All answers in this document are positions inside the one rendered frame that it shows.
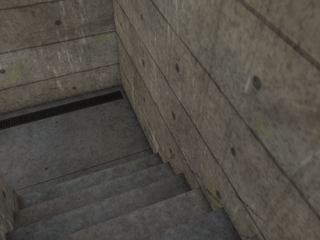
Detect stairs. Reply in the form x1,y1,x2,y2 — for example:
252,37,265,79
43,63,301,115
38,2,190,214
6,152,259,240

